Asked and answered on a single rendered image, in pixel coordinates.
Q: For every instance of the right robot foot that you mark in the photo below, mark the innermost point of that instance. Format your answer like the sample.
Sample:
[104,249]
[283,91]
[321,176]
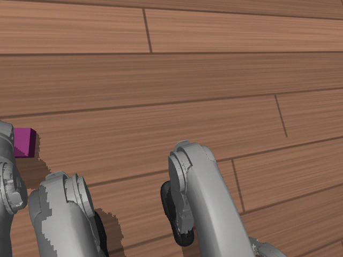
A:
[170,211]

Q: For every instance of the left robot arm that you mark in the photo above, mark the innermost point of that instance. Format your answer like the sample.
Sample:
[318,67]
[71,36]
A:
[13,191]

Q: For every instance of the small box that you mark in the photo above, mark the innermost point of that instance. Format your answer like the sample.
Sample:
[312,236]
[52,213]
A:
[24,142]

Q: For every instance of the left robot foot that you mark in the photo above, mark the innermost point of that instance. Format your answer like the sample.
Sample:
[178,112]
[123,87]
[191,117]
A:
[102,235]

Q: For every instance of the right robot hand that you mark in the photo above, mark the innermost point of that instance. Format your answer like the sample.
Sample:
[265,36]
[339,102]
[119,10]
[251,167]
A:
[265,249]

